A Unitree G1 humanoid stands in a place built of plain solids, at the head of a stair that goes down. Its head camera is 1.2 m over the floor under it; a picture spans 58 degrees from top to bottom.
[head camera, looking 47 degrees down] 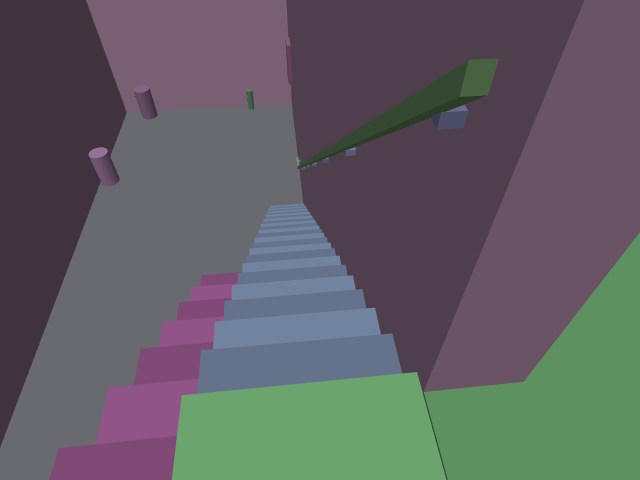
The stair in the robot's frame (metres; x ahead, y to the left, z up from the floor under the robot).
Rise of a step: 0.19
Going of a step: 0.24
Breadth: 0.69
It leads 6 degrees to the left of straight ahead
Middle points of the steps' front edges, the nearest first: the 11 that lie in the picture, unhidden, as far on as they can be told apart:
0.55 0.05 0.00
0.79 0.08 -0.18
1.03 0.10 -0.37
1.27 0.13 -0.56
1.51 0.15 -0.75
1.74 0.18 -0.94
1.98 0.20 -1.13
2.23 0.23 -1.32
2.46 0.25 -1.51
2.70 0.28 -1.70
2.94 0.30 -1.89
